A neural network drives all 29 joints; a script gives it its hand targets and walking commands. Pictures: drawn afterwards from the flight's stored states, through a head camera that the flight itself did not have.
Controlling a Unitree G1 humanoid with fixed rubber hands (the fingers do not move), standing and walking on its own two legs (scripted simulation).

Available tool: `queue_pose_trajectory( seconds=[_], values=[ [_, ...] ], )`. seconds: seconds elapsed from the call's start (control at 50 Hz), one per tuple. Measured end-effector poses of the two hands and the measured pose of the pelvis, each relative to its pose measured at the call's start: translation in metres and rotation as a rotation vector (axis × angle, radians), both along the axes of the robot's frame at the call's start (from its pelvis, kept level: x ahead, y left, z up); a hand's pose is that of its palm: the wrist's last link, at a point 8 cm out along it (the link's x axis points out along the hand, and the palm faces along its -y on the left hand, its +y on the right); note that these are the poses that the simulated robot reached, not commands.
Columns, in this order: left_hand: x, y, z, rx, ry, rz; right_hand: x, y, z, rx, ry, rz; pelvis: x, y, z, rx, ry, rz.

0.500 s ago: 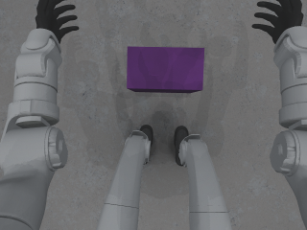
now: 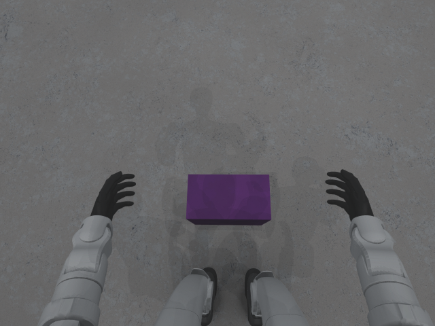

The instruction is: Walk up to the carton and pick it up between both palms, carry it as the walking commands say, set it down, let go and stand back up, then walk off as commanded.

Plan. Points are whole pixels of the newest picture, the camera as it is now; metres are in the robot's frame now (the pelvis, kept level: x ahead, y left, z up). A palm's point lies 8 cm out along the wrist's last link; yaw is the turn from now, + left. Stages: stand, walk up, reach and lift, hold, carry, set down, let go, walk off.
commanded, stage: let go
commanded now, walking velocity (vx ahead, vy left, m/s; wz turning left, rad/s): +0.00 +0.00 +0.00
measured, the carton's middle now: (228, 202) +0.39 +0.01 -0.61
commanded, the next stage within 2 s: stand in 0.74 s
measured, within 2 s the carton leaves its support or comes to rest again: neither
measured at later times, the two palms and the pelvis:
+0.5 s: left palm (92, 293) +0.15 +0.22 -0.03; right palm (397, 301) +0.17 -0.24 -0.03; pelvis +0.00 -0.01 +0.03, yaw +0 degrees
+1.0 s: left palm (54, 296) +0.14 +0.29 -0.04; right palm (421, 309) +0.15 -0.28 -0.04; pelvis +0.03 +0.00 +0.03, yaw +1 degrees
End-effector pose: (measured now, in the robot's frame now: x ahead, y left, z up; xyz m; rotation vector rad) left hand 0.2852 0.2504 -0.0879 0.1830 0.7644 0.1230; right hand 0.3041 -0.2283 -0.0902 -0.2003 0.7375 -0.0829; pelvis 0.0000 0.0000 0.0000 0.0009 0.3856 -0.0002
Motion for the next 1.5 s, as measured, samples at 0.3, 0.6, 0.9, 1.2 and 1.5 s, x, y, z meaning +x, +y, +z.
queue_pose_trajectory(
  seconds=[0.3, 0.6, 0.9, 1.2, 1.5],
  values=[
    [-0.112, -0.023, 0.048, -0.016, 0.028, -0.025, -0.108, -0.004, 0.055, 0.03, 0.013, -0.004, 0.015, -0.006, 0.033, 0.003, -0.329, 0.005],
    [-0.136, -0.026, 0.052, -0.029, 0.047, -0.043, -0.133, -0.007, 0.066, 0.008, 0.036, 0.026, -0.001, -0.008, 0.031, -0.001, -0.566, 0.004],
    [-0.148, 0.019, 0.04, 0.083, 0.076, 0.043, -0.144, -0.029, 0.047, -0.071, 0.083, -0.048, 0.021, 0.0, 0.031, -0.001, -0.444, 0.008],
    [-0.141, 0.042, 0.043, 0.123, 0.049, 0.065, -0.163, -0.061, 0.053, -0.155, 0.084, -0.128, 0.03, 0.004, 0.035, -0.006, -0.418, 0.002],
    [-0.191, 0.043, 0.029, 0.115, 0.183, 0.07, -0.21, -0.055, 0.034, -0.135, 0.217, -0.114, 0.007, 0.006, 0.04, -0.006, -0.426, 0.002]
  ],
)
